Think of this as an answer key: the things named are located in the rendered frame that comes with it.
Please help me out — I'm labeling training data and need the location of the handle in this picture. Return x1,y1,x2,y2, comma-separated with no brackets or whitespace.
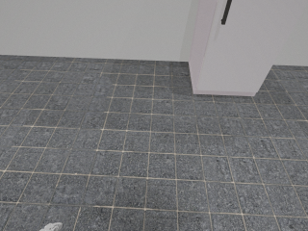
221,0,232,25

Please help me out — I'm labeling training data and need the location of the fridge door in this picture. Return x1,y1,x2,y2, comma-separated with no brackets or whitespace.
197,0,308,92

